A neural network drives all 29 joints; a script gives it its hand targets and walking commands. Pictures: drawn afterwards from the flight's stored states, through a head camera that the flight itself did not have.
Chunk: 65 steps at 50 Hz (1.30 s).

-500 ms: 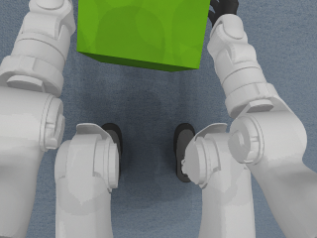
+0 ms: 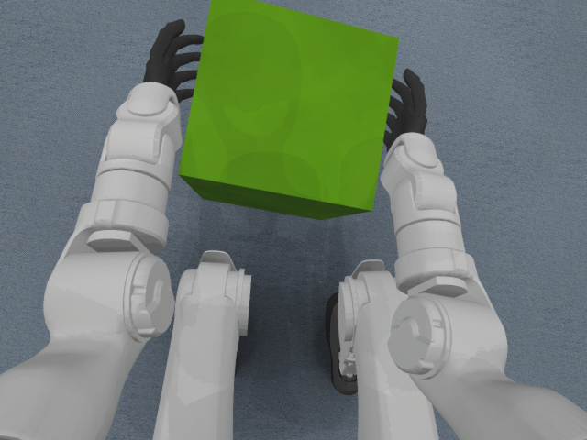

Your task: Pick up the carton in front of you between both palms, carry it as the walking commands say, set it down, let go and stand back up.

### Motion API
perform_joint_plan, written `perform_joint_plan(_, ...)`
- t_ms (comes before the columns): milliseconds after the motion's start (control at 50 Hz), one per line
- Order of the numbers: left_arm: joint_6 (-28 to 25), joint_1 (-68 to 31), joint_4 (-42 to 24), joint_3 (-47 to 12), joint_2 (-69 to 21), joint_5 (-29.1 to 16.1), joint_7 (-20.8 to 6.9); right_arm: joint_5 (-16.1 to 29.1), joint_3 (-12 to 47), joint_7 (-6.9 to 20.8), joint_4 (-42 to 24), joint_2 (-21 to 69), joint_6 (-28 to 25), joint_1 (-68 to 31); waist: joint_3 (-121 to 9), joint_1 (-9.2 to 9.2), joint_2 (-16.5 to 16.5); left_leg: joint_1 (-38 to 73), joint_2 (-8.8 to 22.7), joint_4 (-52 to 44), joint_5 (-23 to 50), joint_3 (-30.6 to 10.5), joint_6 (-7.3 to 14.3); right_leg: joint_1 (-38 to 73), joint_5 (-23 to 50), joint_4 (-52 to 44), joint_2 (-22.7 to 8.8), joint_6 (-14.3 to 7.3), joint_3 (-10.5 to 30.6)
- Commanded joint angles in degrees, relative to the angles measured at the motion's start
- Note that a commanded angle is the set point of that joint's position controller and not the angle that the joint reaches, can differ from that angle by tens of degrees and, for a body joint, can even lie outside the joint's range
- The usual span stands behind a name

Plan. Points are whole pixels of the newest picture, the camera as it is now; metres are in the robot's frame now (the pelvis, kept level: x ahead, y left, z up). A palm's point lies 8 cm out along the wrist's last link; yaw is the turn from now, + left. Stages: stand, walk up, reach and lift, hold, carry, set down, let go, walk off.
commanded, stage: reach and lift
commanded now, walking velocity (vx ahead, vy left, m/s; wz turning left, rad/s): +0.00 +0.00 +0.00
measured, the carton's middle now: (281, 135) +0.50 +0.05 -0.15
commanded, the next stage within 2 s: none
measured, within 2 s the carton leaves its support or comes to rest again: neither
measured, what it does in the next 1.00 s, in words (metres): rises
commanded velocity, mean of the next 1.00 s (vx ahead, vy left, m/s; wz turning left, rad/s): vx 0.00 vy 0.00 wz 0.00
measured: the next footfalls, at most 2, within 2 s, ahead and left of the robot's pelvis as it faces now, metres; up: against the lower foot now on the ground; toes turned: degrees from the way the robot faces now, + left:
none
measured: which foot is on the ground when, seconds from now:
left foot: down 0.00-1.00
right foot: down 0.00-1.00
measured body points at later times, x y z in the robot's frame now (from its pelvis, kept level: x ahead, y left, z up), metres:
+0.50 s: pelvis +0.02 +0.00 +0.12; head +0.24 +0.02 +0.50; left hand +0.49 +0.19 +0.06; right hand +0.48 -0.12 +0.05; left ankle +0.12 +0.12 -0.38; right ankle +0.12 -0.13 -0.38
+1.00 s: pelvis +0.07 +0.00 +0.26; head +0.17 +0.01 +0.70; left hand +0.44 +0.17 +0.24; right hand +0.45 -0.13 +0.23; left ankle +0.12 +0.12 -0.38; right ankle +0.12 -0.13 -0.38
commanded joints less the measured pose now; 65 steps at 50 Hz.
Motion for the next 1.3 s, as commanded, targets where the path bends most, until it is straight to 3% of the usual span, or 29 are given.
perform_joint_plan(0, -0.48, -30.45, -8.0, -19.92, -63.82, -5.5, -14.7, 0.42, 26.21, 13.48, -4.73, 53.4, 0.38, -44.25, -62.04, -1.92, 5.08, 40.17, -6.94, -18.04, 6.98, 6.3, 1.06, 27.63, 5.74, -15.88, 6.79, -2.48, -8.89)
perform_joint_plan(40, 0.03, -28.2, -5.58, -19.63, -63.24, -4.48, -14.37, 0.13, 26.28, 13.82, -2.67, 54.51, 0.77, -42.02, -60.78, -1.44, 6.29, 39.22, -6.9, -19.17, 7.64, 5.94, 0.71, 27.09, 6.49, -16.19, 6.26, -2.5, -8.28)
perform_joint_plan(60, 0.75, -26.56, -2.73, -17.65, -65.4, -3.96, -14.46, -0.65, 25.3, 13.89, -2.9, 54.07, 0.99, -42.14, -61.68, -4.89, 6.39, 40.91, -6.82, -20.28, 4.28, 5.15, 0.9, 29.28, 4.55, -17.4, 6.57, -2.53, -8.92)
perform_joint_plan(80, 1.07, -26.89, -1.37, -15.14, -64.17, -2.14, -14.81, -0.72, 25.12, 13.96, 0.15, 54.88, 1.86, -41.65, -57.48, -1.22, 6.04, 38.4, -7.05, -21.55, 2.49, 6.85, 1.1, 28.16, 2.01, -19.59, 6.45, -2.58, -7.7)
perform_joint_plan(100, 1.0, -26.09, -3.12, -16.49, -66.09, -2.8, -14.63, -0.86, 26.05, 14.26, -1.98, 54.92, 1.39, -41.06, -58.28, -2.81, 6.29, 39.7, -7.23, -22.86, 3.77, 5.98, 0.71, 28.99, 3.57, -19.98, 6.38, -2.99, -8.09)
perform_joint_plan(160, 2.11, -21.79, -1.75, -12.98, -63.96, 0.79, -15.5, -0.87, 25.21, 15.37, 1.15, 54.63, 2.82, -38.38, -56.58, 1.27, 5.57, 37.72, -7.38, -24.46, 4.93, 8.53, 0.9, 31.75, 3.27, -23.36, 6.2, -2.42, -6.91)
perform_joint_plan(220, 2.28, -22.77, -6.19, -17.64, -67.94, -1.27, -14.96, 1.06, 29.88, 16.31, -3.44, 60.13, 3.66, -37.63, -66.48, -0.71, 4.26, 47.11, -7.28, -26.12, 10.61, 7.44, 0.86, 37.22, 8.95, -25.16, 6.84, -1.29, -7.22)
perform_joint_plan(240, 2.26, -23.44, -8.49, -18.27, -67.25, -1.14, -14.93, 2.04, 30.79, 16.73, -3.23, 61.32, 4.1, -37.23, -68.13, 2.21, 3.68, 48.63, -7.64, -27.38, 11.06, 8.18, 0.8, 38.67, 9.28, -25.68, 6.76, -1.23, -6.89)
perform_joint_plan(400, 3.52, -17.89, -13.72, -26.22, -72.13, -5.32, -14.96, 2.86, 36.27, 17.11, -6.64, 61.52, 4.98, -29.59, -65.36, -1.75, 4.91, 55.79, -7.95, -32.39, 11.35, 6.57, 0.14, 44.52, 10.41, -30.94, 6.38, -1.7, -6.1)
perform_joint_plan(460, 3.49, -12.95, -13.88, -25.97, -73.51, -6.06, -14.95, 5.45, 40.41, 16.77, -10.9, 64.23, 4.76, -28.92, -67.63, 0.44, 3.59, 60.08, -8.47, -34.57, 14.29, 6.23, 0.47, 48.75, 11.82, -33.51, 6.62, -1.25, -5.47)
perform_joint_plan(480, 3.39, -12.35, -14.28, -27.99, -75.74, -8.07, -14.67, 7.03, 42.59, 16.6, -12.47, 63.98, 4.31, -28.74, -69.5, -1.49, 2.88, 63.18, -8.15, -34.95, 15.86, 5.44, 0.36, 50.5, 13.08, -34.16, 6.56, -1.31, -5.83)
perform_joint_plan(500, 3.75, -8.81, -12.18, -25.92, -73.11, -6.05, -14.54, 6.48, 41.44, 16.58, -10.5, 63.04, 4.88, -27.74, -63.83, 1.59, 3.58, 61.58, -8.23, -35.96, 15.06, 5.43, 0.63, 49.48, 11.91, -34.42, 6.19, -1.01, -5.24)
perform_joint_plan(520, 3.95, -11.5, -13.05, -27.35, -73.06, -6.05, -14.45, 5.16, 40.2, 16.73, -8.17, 62.72, 5.15, -24.69, -61.29, -1.56, 4.35, 61.89, -8.22, -37.58, 12.92, 5.67, 0.02, 51.59, 10.85, -36.81, 6.25, -1.69, -5.13)
perform_joint_plan(600, 4.37, -2.63, -9.74, -25.34, -74.03, -3.83, -13.95, 2.63, 36.81, 17.56, -5.3, 62.83, 5.17, -16.24, -54.27, -0.76, 5.32, 67.84, -7.86, -43.6, 13.06, 4.41, -0.06, 52.89, 10.38, -41.47, 5.81, -1.68, -4.24)
perform_joint_plan(620, 3.87, -2.23, -10.35, -25.07, -75.04, -3.68, -14.06, 1.79, 37.07, 17.81, -4.97, 62.95, 5.34, -12.47, -53.78, -3.15, 3.83, 68.02, -7.66, -44.0, 14.48, 3.62, -0.12, 55.81, 11.77, -43.66, 5.97, -2.04, -4.01)
perform_joint_plan(640, 3.22, -0.15, -11.51, -25.06, -75.21, -3.35, -14.24, 3.1, 37.74, 17.66, -5.42, 64.31, 4.94, -14.25, -53.99, 0.87, 4.64, 69.52, -7.81, -45.5, 15.53, 4.1, 0.28, 57.6, 13.39, -44.09, 5.84, -1.59, -3.21)
perform_joint_plan(660, 3.47, 1.22, -10.41, -24.61, -74.74, -2.27, -13.93, 1.79, 36.99, 18.08, -4.72, 64.0, 4.85, -9.99, -51.32, -2.63, 4.73, 70.54, -7.52, -46.3, 15.72, 3.49, -0.06, 58.07, 13.31, -45.74, 5.58, -2.17, -3.15)
perform_joint_plan(700, 2.24, 3.1, -11.97, -26.13, -75.06, -2.9, -13.74, 1.67, 37.35, 17.87, -6.25, 62.22, 3.77, -10.38, -49.43, 0.34, 5.56, 72.66, -7.96, -49.92, 19.0, 2.89, 0.24, 61.07, 16.3, -46.97, 5.18, -2.16, -2.32)
perform_joint_plan(740, 0.76, 3.4, -16.1, -30.09, -76.22, -4.38, -13.24, 2.82, 41.41, 18.05, -8.81, 66.68, 2.63, -6.31, -54.9, -2.15, 4.42, 78.73, -7.76, -49.61, 24.21, 2.56, -0.01, 65.98, 21.07, -48.71, 5.95, -2.08, -1.95)
perform_joint_plan(860, -0.05, 9.64, -17.48, -30.19, -75.65, -3.57, -12.22, 3.25, 42.94, 18.25, -8.85, 64.4, 1.79, -1.68, -47.93, -0.28, 3.76, 88.72, -7.12, -57.59, 24.02, 0.42, 0.83, 70.69, 19.2, -55.99, 5.17, -2.21, -0.85)
perform_joint_plan(880, 0.2, 11.27, -17.34, -30.25, -77.2, -3.93, -12.4, 1.65, 42.2, 17.93, -7.31, 62.77, 2.38, 1.47, -45.16, -2.77, 2.0, 87.63, -6.63, -58.09, 22.57, -0.49, 0.92, 72.98, 18.84, -58.02, 4.71, -2.81, -0.92)
perform_joint_plan(900, 0.38, 12.07, -16.9, -30.26, -75.39, -2.74, -12.52, 2.45, 42.88, 17.95, -7.27, 64.65, 2.36, -0.1, -43.54, 0.64, 2.55, 88.07, -6.78, -59.94, 22.23, 0.48, 1.12, 75.41, 18.9, -59.45, 4.7, -2.51, 0.36)
perform_joint_plan(920, 0.93, 12.83, -16.61, -30.26, -76.19, -3.27, -12.49, 1.13, 41.06, 17.8, -6.92, 62.86, 3.02, 3.88, -40.7, -3.81, 3.02, 90.57, -6.26, -61.85, 21.17, -0.41, 1.12, 76.79, 18.81, -61.33, 4.17, -2.78, 0.36)
perform_joint_plan(940, 1.67, 14.77, -15.12, -28.8, -76.23, -2.73, -12.65, 1.48, 41.53, 17.97, -6.55, 62.53, 3.35, 3.91, -37.91, -0.94, 4.29, 91.57, -6.25, -63.88, 18.91, -0.25, 1.1, 77.93, 15.86, -63.04, 3.92, -2.96, 0.68)
perform_joint_plan(1000, 2.86, 18.01, -14.59, -26.75, -74.43, 0.23, -13.24, 0.09, 40.97, 18.37, -6.57, 64.04, 4.81, 4.64, -31.32, 0.56, 2.64, 92.8, -6.12, -68.04, 20.96, -0.11, 1.57, 82.87, 18.78, -68.23, 3.0, -2.96, 1.84)
perform_joint_plan(1020, 2.67, 16.5, -16.73, -28.64, -74.28, -1.74, -13.43, -0.84, 40.67, 18.19, -6.31, 63.05, 5.14, 8.47, -32.75, -2.71, 1.74, 96.55, -5.37, -68.75, 21.43, -0.87, 1.74, 85.52, 20.48, -68.54, 3.39, -2.99, 1.65)
perform_joint_plan(1040, 2.38, 17.51, -18.48, -29.54, -74.11, -1.59, -13.52, 0.14, 42.68, 18.31, -8.9, 65.78, 5.22, 7.25, -33.65, -0.05, 2.0, 97.84, -5.58, -69.62, 24.57, -0.55, 1.78, 88.58, 23.64, -69.83, 2.82, -2.84, 2.46)
perform_joint_plan(1100, 2.41, 19.04, -19.55, -28.9, -74.01, -0.58, -13.8, 0.38, 43.68, 18.41, -9.11, 64.98, 5.2, 8.28, -32.41, 1.08, 2.59, 101.55, -5.35, -72.38, 29.41, -0.75, 1.68, 93.54, 28.33, -74.08, 2.22, -2.84, 3.89)
perform_joint_plan(1280, 8.35, 19.64, -25.88, -34.07, -75.42, -4.47, -15.41, 1.99, 47.07, 19.57, -14.18, 67.53, 11.13, 12.69, -25.1, -1.76, 1.64, 113.47, -5.1, -82.28, 24.89, -0.04, 1.82, 107.42, 25.8, -84.84, 0.53, -3.24, 4.44)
